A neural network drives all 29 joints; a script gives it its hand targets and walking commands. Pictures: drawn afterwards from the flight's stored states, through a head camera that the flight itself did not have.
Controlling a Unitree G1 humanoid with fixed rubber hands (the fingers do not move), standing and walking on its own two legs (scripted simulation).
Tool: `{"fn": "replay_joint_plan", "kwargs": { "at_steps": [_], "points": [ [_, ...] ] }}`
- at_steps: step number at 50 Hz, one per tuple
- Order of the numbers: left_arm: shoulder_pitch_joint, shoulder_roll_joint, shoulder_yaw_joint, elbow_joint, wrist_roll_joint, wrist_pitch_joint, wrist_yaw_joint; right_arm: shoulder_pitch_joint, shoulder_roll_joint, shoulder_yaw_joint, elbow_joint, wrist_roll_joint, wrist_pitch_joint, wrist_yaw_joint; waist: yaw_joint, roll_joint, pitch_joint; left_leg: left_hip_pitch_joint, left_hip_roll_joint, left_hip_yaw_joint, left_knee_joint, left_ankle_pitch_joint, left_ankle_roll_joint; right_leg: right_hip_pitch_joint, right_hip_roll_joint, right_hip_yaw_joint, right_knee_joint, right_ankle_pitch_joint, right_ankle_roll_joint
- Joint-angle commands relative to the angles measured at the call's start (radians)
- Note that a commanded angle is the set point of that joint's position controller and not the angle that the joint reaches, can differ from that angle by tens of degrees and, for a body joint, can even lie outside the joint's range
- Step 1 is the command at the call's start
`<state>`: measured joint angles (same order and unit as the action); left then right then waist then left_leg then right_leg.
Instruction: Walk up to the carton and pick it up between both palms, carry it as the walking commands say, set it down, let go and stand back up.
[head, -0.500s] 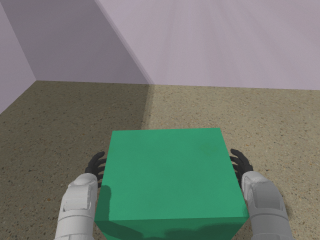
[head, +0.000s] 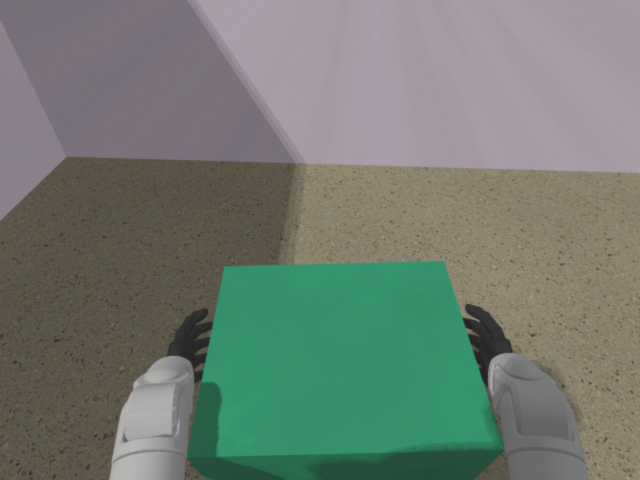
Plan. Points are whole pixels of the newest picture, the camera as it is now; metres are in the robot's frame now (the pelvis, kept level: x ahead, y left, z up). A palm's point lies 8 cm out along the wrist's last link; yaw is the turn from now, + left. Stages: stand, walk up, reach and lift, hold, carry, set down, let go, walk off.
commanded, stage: reach and lift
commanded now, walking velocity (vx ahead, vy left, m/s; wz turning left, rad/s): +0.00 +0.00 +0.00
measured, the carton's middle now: (336, 389) +0.28 -0.01 -0.04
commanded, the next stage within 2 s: hold in 0.06 s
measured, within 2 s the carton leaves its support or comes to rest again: neither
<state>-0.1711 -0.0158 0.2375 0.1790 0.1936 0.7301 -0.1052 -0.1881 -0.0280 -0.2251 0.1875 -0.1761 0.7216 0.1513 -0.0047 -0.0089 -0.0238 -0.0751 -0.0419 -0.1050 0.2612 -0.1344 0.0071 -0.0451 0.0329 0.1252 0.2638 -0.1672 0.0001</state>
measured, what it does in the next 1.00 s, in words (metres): stands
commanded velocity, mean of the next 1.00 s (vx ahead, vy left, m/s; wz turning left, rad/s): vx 0.00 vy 0.00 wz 0.00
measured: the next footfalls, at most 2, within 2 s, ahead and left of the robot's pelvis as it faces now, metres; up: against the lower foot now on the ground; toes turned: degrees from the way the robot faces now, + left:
right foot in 1.72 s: +0.10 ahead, -0.10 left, +0.01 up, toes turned -8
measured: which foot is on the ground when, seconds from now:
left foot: down 0.00-1.00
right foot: down 0.00-1.00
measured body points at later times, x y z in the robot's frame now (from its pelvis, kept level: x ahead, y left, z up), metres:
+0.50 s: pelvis +0.00 +0.00 +0.00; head -0.03 +0.00 +0.45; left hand +0.28 +0.20 +0.02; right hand +0.29 -0.19 +0.03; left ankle +0.01 +0.12 -0.75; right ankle -0.01 -0.12 -0.75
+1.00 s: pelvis +0.00 +0.00 +0.00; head -0.02 +0.01 +0.45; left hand +0.28 +0.20 +0.02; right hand +0.29 -0.20 +0.03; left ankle +0.01 +0.12 -0.75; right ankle -0.01 -0.12 -0.75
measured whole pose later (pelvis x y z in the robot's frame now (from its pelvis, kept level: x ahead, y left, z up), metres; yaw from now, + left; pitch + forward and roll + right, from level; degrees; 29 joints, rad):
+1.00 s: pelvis +0.00 +0.00 +0.00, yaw +0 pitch -3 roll +0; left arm -0.15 -0.02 0.24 0.15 0.20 0.73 -0.11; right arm -0.17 -0.03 -0.22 0.16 -0.17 0.72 0.15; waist -0.01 -0.01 -0.01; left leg -0.07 -0.05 -0.11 0.26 -0.13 0.01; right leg -0.04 0.03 0.11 0.26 -0.17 0.00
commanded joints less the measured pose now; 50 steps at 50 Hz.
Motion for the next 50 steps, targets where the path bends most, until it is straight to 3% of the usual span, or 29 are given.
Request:
{"fn": "replay_joint_plan", "kwargs": {
  "at_steps": [1, 17, 34, 50],
  "points": [
    [-0.493, -0.821, -0.607, -0.172, -0.230, -0.045, -0.192, -0.511, 0.886, 0.595, -0.178, 0.221, -0.046, 0.151, 0.010, 0.004, -0.259, 0.124, -0.060, 0.056, 0.001, 0.240, -0.018, 0.046, 0.066, -0.062, -0.009, 0.258, 0.008],
    [-0.513, -0.794, -0.596, -0.160, -0.231, -0.054, -0.208, -0.513, 0.881, 0.587, -0.163, 0.205, -0.049, 0.138, 0.005, -0.009, -0.226, 0.104, -0.069, 0.061, -0.004, 0.146, -0.009, 0.037, 0.054, -0.063, -0.022, 0.185, 0.013],
    [-0.486, -0.832, -0.617, -0.178, -0.233, -0.049, -0.196, -0.494, 0.869, 0.594, -0.188, 0.214, -0.051, 0.148, -0.002, 0.015, -0.246, 0.120, -0.059, 0.048, -0.005, 0.218, -0.017, 0.046, 0.065, -0.072, -0.013, 0.228, 0.003],
    [-0.465, -0.828, -0.621, -0.186, -0.226, -0.045, -0.186, -0.488, 0.860, 0.601, -0.199, 0.215, -0.050, 0.152, 0.000, 0.001, -0.244, 0.122, -0.058, 0.048, -0.003, 0.214, -0.015, 0.036, 0.064, -0.071, -0.012, 0.223, 0.005]
  ]
}}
